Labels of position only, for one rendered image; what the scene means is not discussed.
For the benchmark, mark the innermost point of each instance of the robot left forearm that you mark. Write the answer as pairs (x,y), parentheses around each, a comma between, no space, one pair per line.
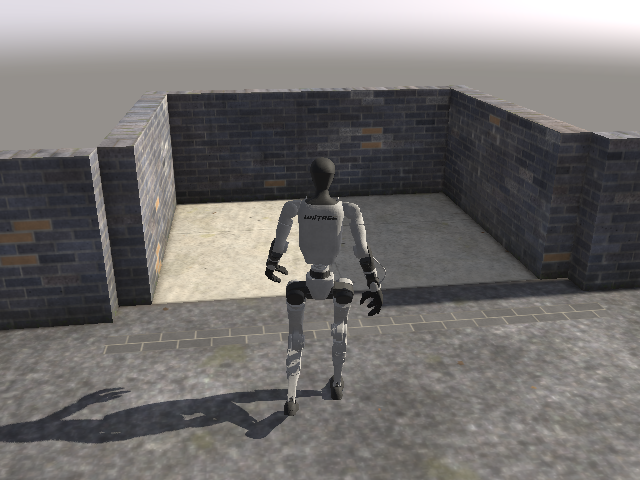
(273,258)

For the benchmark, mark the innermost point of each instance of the humanoid robot torso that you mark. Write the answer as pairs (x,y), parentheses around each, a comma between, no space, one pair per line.
(320,238)

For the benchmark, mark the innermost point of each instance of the robot right forearm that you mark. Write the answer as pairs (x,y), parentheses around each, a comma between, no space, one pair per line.
(370,272)

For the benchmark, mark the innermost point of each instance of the left robot hand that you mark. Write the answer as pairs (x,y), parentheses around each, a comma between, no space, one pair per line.
(271,276)

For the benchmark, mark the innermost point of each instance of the robot left thigh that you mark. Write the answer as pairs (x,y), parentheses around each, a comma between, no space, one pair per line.
(295,300)

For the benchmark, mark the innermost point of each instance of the left robot upper arm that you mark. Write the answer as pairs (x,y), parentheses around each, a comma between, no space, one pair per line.
(289,210)

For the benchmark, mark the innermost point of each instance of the right robot upper arm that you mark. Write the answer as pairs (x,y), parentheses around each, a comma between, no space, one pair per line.
(353,212)

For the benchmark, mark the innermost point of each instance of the right robot hand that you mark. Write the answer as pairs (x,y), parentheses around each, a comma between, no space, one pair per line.
(377,301)

